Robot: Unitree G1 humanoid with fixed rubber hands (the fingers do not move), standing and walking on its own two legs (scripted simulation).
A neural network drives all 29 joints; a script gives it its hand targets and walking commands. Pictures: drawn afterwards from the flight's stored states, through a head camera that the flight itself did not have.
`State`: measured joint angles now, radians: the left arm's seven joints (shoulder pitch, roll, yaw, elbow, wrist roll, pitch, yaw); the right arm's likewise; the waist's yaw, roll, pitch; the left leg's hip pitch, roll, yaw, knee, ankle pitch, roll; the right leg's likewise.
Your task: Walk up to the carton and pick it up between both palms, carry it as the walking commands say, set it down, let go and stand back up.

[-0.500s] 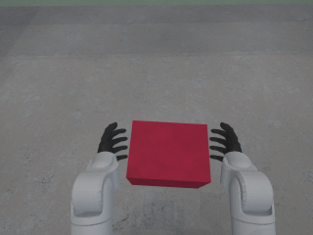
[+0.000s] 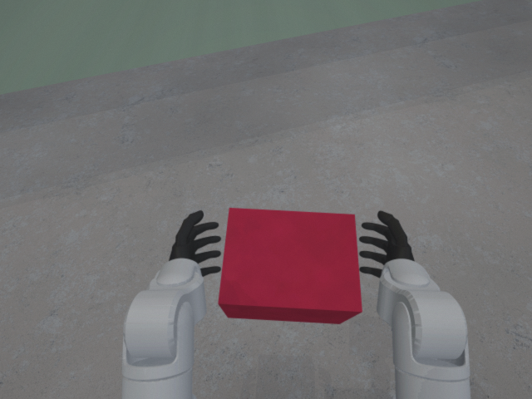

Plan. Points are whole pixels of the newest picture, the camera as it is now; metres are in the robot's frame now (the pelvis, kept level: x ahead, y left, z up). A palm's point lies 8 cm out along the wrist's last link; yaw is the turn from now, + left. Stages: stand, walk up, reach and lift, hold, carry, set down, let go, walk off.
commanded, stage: carry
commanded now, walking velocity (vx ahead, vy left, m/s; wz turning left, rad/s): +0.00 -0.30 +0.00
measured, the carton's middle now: (287, 269) +0.34 +0.00 +0.01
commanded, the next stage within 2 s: none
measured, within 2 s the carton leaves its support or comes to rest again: neither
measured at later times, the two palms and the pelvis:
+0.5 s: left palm (274, 164) +0.52 +0.02 +0.07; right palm (424, 162) +0.53 -0.25 +0.06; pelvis +0.23 -0.12 -0.03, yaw +0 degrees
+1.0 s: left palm (364, 159) +0.52 -0.14 +0.08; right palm (516, 152) +0.54 -0.41 +0.07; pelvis +0.24 -0.28 -0.03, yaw +2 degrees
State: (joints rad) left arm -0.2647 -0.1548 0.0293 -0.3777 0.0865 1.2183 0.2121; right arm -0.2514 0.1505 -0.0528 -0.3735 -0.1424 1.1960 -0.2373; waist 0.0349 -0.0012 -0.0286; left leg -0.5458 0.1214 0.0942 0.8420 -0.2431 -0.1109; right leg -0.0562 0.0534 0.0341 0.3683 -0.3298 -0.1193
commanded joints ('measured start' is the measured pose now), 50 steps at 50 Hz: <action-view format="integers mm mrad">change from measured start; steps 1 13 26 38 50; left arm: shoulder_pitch -281 -312 -302 -270 -391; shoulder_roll -916 -1036 -988 -957 -919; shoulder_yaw -498 -569 -546 -485 -509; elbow -90 -106 -126 -120 -156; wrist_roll -328 -352 -385 -346 -350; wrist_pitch -16 -38 -25 -36 -18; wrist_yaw -188 -171 -197 -210 -182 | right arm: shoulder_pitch -296 -293 -309 -360 -305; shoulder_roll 969 999 991 1004 967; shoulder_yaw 520 459 512 528 459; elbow -91 -81 -112 -105 -7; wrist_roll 380 389 398 407 358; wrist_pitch -6 -34 -21 -17 18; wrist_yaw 196 228 212 199 198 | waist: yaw -49 -36 -30 -22 -4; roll -122 225 -135 -117 271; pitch -351 -350 -452 -408 -279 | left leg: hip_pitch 333 759 -107 61 355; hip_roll -181 312 0 -56 257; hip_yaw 187 -62 -26 3 36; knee -432 -387 465 197 -256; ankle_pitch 248 1084 -382 -233 693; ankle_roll -40 163 36 64 99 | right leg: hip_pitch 95 -648 164 64 -416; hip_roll -48 -76 -344 -245 -152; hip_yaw -174 -62 91 34 -110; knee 382 519 169 42 520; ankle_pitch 1135 -24 1278 865 -95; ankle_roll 8 124 -115 30 155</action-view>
